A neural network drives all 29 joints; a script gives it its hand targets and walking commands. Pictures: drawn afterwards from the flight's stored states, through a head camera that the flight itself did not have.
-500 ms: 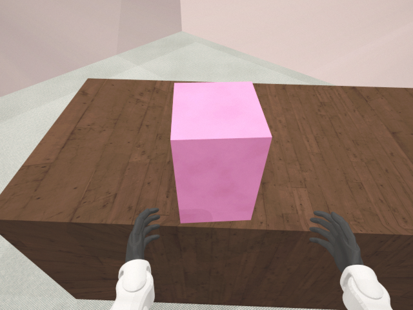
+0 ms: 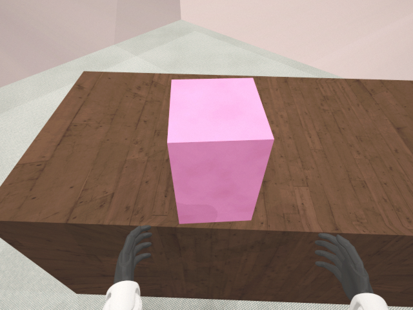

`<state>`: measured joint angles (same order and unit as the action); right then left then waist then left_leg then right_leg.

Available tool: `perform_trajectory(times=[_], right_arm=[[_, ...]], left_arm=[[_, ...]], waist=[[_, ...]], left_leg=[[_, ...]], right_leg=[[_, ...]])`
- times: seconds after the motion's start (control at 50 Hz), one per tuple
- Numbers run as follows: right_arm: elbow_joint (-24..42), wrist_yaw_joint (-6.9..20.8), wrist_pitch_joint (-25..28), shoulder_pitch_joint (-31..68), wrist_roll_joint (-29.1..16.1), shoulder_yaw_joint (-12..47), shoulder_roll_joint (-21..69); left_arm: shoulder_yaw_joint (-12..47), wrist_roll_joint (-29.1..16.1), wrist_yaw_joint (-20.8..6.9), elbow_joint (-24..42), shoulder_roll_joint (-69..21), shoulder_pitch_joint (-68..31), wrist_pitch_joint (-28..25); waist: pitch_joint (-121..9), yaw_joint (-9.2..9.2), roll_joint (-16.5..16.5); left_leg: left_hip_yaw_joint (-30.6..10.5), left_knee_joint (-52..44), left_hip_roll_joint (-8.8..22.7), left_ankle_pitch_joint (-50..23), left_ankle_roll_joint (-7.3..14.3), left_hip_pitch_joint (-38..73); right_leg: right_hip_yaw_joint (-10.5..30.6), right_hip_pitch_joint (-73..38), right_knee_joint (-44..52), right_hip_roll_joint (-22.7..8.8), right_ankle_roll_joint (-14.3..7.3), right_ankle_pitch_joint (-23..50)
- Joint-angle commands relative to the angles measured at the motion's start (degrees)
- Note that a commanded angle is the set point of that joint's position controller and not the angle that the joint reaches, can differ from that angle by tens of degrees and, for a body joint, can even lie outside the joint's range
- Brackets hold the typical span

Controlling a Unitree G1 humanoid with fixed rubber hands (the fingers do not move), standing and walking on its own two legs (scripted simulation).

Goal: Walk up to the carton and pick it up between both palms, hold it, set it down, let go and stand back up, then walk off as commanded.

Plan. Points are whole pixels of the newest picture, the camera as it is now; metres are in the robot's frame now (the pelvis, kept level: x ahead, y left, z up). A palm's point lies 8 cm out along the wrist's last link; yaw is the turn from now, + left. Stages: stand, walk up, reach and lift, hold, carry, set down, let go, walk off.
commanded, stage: set down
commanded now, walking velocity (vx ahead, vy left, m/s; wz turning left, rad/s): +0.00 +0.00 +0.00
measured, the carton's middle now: (214, 154) +0.44 +0.05 +0.04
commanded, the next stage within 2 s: let go in 0.88 s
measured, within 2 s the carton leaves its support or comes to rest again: neither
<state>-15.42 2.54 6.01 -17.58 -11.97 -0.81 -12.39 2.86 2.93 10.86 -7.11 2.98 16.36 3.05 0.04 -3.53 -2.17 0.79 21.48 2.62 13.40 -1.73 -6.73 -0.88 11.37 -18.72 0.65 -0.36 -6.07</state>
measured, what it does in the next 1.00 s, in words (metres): stands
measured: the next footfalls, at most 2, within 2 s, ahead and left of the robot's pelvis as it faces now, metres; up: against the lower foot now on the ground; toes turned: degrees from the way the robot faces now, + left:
none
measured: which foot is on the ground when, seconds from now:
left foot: down 0.00-1.00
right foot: down 0.00-1.00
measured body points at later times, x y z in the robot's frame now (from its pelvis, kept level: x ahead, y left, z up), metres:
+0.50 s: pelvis +0.01 +0.00 +0.00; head +0.02 +0.02 +0.45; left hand +0.20 +0.20 -0.03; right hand +0.21 -0.21 -0.02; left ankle -0.02 +0.14 -0.75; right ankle +0.05 -0.11 -0.75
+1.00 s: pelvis +0.02 +0.01 +0.00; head +0.04 +0.03 +0.45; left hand +0.19 +0.22 -0.06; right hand +0.20 -0.21 -0.05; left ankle -0.02 +0.14 -0.75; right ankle +0.05 -0.11 -0.75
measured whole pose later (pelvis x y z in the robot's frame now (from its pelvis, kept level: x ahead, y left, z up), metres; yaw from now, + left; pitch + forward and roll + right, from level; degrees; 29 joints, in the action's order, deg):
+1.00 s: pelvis +0.02 +0.01 +0.00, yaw +0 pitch +1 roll -1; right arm -24.7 2.5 8.2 -18.6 -4.7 -0.8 -10.0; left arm 1.8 2.9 4.0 -11.3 7.8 17.8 7.7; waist 1.3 -3.5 -2.2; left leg 0.8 20.9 2.4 14.7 -1.3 -6.7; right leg -0.9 11.3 -17.9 0.5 -0.3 -7.3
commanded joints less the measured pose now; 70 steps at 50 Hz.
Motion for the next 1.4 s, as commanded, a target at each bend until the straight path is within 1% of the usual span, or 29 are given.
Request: perform_trajectory(times=[0.0,0.04,0.06,0.08,0.16,0.2,0.34,0.4,0.44,0.54,0.62,0.64,0.66,0.68,0.7,0.76,0.9,0.94,0.96,1.0,1.06,1.12,1.18,1.22,1.26,1.3,1.32,1.34,1.38], right_arm=[[13.0,0.7,3.5,2.3,2.4,-1.4,-4.1],[11.3,0.4,3.3,1.2,2.7,-1.0,-3.7],[11.0,0.5,3.3,1.7,2.9,-1.1,-3.7],[10.4,0.3,3.3,0.7,3.1,-1.1,-3.4],[8.6,-0.1,3.4,1.5,4.0,-0.9,-2.9],[8.6,0.0,3.6,1.9,4.2,-1.5,-3.3],[4.8,-0.4,3.3,0.5,5.4,-1.4,-2.8],[2.8,-0.5,3.0,0.6,5.9,-1.4,-2.4],[2.6,-0.5,3.0,0.4,6.0,-1.6,-2.7],[1.6,-0.8,3.0,1.5,7.0,-1.9,-2.3],[0.4,-0.8,3.2,1.9,7.4,-1.7,-1.9],[1.1,-0.8,3.4,1.7,7.2,-1.7,-2.4],[-1.1,-1.0,3.0,1.0,7.6,-1.2,-1.7],[-0.6,-1.0,3.3,1.8,7.8,-1.7,-2.1],[-1.6,-1.2,3.3,1.3,8.0,-1.4,-1.7],[-2.2,-1.3,3.8,1.7,8.2,-1.7,-1.7],[-5.8,-1.5,4.9,2.1,9.1,-2.0,-1.8],[-6.4,-1.6,5.3,2.4,9.2,-1.8,-1.6],[-7.4,-1.6,5.4,2.3,9.4,-2.3,-2.0],[-8.1,-1.7,5.7,2.6,9.7,-2.1,-2.0],[-10.0,-1.7,6.2,2.6,10.0,-2.0,-1.8],[-10.7,-1.9,7.0,3.0,10.3,-2.1,-1.9],[-12.6,-1.8,7.7,3.7,10.5,-2.4,-2.0],[-13.1,-1.9,8.1,4.0,10.8,-1.8,-2.1],[-14.4,-2.0,8.2,4.6,11.1,-2.2,-2.2],[-14.9,-2.1,8.4,5.1,11.6,-1.9,-2.1],[-19.6,-3.6,2.8,0.8,16.0,-5.7,-16.4],[-18.4,-3.8,0.9,1.7,16.0,-6.3,-17.0],[-17.7,-3.9,-1.2,2.7,15.5,-5.3,-15.0]], left_arm=[[0.3,-7.3,-1.5,15.5,6.0,-3.7,-1.7],[-0.8,-6.5,-2.1,13.3,6.2,-2.4,-1.0],[-1.0,-6.3,-2.1,13.9,6.5,-3.3,-1.2],[-1.1,-6.0,-2.3,13.8,6.6,-2.3,-1.0],[-1.8,-5.7,-3.0,11.4,7.6,-2.7,-0.5],[-2.1,-5.9,-3.0,12.0,7.9,-2.4,-0.6],[-2.6,-5.5,-4.0,9.2,8.8,-1.3,0.0],[-3.0,-5.1,-4.6,6.8,9.2,-1.3,0.9],[-3.2,-5.1,-4.7,6.4,9.4,-0.9,1.2],[-3.8,-5.1,-5.6,4.1,10.5,-2.6,1.9],[-4.1,-4.8,-5.9,2.4,10.8,-2.8,2.6],[-4.6,-4.8,-5.9,3.3,11.4,-2.5,2.6],[-4.5,-4.3,-6.4,0.4,11.2,-2.0,3.1],[-4.3,-4.7,-6.4,1.2,11.5,-2.3,3.0],[-4.4,-4.4,-6.8,0.0,11.6,-2.3,3.1],[-4.6,-4.3,-6.8,0.9,12.2,-2.8,2.9],[-4.7,-4.2,-7.6,-2.0,12.6,-2.3,3.2],[-5.0,-4.1,-7.9,-2.9,12.8,-2.5,3.4],[-4.8,-3.9,-7.9,-2.9,12.7,-2.1,3.6],[-5.2,-3.9,-8.4,-3.7,13.0,-2.2,3.7],[-5.6,-2.8,-8.5,-4.7,13.1,-2.5,3.9],[-5.8,-3.0,-8.9,-4.8,13.6,-2.5,3.6],[-5.6,-2.5,-8.9,-6.0,13.5,-3.1,3.5],[-6.4,-2.6,-9.3,-7.0,14.1,-3.0,3.4],[-5.9,-2.2,-9.5,-7.6,14.0,-3.5,3.5],[-6.3,-2.3,-10.0,-9.1,14.1,-4.0,3.6],[-10.2,1.3,-9.3,-17.8,23.6,-1.2,-0.2],[-9.7,0.8,-9.2,-18.1,22.8,-1.2,-1.4],[-8.7,0.3,-9.5,-19.7,22.0,-4.7,-2.8]], waist=[[-0.3,1.11,0.0],[0.1,1.2,-0.4],[0.1,1.09,0.3],[-0.2,1.09,0.8],[-0.7,1.26,0.0],[-0.6,0.88,0.8],[-0.1,1.33,1.4],[0.4,1.66,1.6],[0.2,1.47,1.7],[0.4,1.86,0.8],[1.0,1.35,1.3],[0.4,1.26,0.9],[1.1,1.69,0.9],[1.0,1.67,0.9],[1.4,2.07,0.9],[0.5,1.74,2.2],[0.4,2.43,1.9],[0.7,2.19,1.8],[0.8,2.35,2.7],[0.7,2.53,2.3],[0.6,2.42,3.4],[0.3,2.42,2.9],[-0.5,2.73,4.0],[-0.4,2.27,3.0],[0.1,2.8,3.9],[0.1,2.6,3.1],[-7.4,0.51,2.6],[-8.6,1.45,1.9],[-4.2,2.44,1.5]], left_leg=[[4.0,-8.1,-2.6,-4.8,0.6,-5.1],[4.3,-8.0,-2.8,-5.7,0.7,-4.3],[4.4,-7.9,-2.8,-5.1,0.7,-4.4],[4.3,-7.6,-2.7,-6.4,0.5,-4.0],[4.2,-7.3,-2.9,-5.8,0.9,-4.2],[3.7,-7.5,-2.7,-5.7,0.7,-4.9],[3.7,-6.9,-2.8,-5.8,0.6,-5.0],[3.8,-7.2,-2.8,-4.6,0.6,-4.9],[3.6,-6.9,-2.8,-5.4,0.5,-5.0],[4.1,-6.6,-3.2,-3.3,0.9,-5.6],[4.1,-6.6,-3.1,-2.9,1.0,-6.2],[4.1,-6.3,-3.1,-3.9,0.9,-6.1],[4.2,-6.3,-3.3,-3.2,1.0,-6.0],[4.1,-6.3,-3.1,-3.8,0.9,-6.1],[4.1,-6.3,-3.3,-3.1,0.9,-6.5],[4.0,-5.9,-3.2,-4.3,0.5,-6.1],[3.8,-4.9,-3.0,-5.3,0.5,-6.4],[3.8,-5.0,-3.0,-4.9,0.6,-6.9],[3.8,-4.9,-2.8,-5.6,0.3,-6.3],[4.0,-4.6,-3.0,-6.2,0.4,-6.3],[3.9,-4.2,-3.0,-7.4,0.1,-5.6],[4.1,-3.9,-3.1,-7.8,0.1,-5.7],[3.9,-3.5,-3.0,-9.0,-0.2,-5.7],[4.1,-3.2,-3.1,-10.3,0.0,-5.1],[4.0,-3.1,-3.1,-10.1,-0.3,-5.1],[3.9,-3.1,-3.1,-9.6,-0.1,-5.0],[-0.4,3.9,1.9,-20.1,1.1,-3.8],[-0.2,5.3,2.3,-19.7,1.6,-2.0],[-0.8,3.6,2.1,-9.7,2.1,-5.6]], right_leg=[[3.4,-13.7,3.4,-1.2,-1.5,-4.0],[3.4,-14.4,3.8,-1.4,-1.4,-3.1],[3.4,-13.9,3.8,-1.4,-1.2,-4.2],[3.5,-14.4,3.6,-1.5,-1.4,-2.8],[3.6,-14.8,3.6,-1.7,-1.1,-2.8],[3.5,-14.7,3.3,-1.4,-1.4,-2.9],[3.7,-15.2,3.2,-1.6,-1.4,-1.7],[3.5,-14.9,3.6,-1.6,-1.4,-3.0],[3.4,-15.1,3.3,-1.6,-1.5,-2.0],[3.6,-14.8,3.5,-2.0,-1.1,-4.1],[3.4,-14.5,3.4,-2.0,-1.2,-4.8],[3.3,-15.0,3.1,-2.0,-1.1,-3.3],[3.7,-15.2,3.4,-2.3,-1.1,-3.5],[3.4,-15.1,3.1,-2.2,-1.1,-2.8],[3.6,-15.2,3.3,-2.4,-1.2,-3.0],[3.1,-15.6,2.8,-2.2,-1.3,-2.1],[2.8,-15.8,2.2,-1.9,-1.0,0.5],[2.7,-16.1,2.1,-1.9,-0.9,0.7],[2.4,-15.8,2.0,-1.7,-1.1,1.1],[2.3,-15.7,1.9,-1.7,-0.9,2.1],[2.0,-15.9,1.4,-1.6,-1.0,3.5],[2.0,-15.8,1.2,-1.5,-0.8,4.4],[1.7,-15.8,0.6,-1.2,-0.8,6.0],[1.7,-15.8,0.5,-1.3,-0.5,7.3],[1.4,-15.5,0.4,-1.2,-0.7,7.0],[1.3,-15.3,0.4,-1.1,-0.6,6.4],[2.9,-10.4,-10.0,-5.4,-1.9,14.9],[2.7,-8.2,-9.8,-5.1,-1.8,12.7],[2.7,-3.6,-8.0,-4.9,-0.9,3.6]])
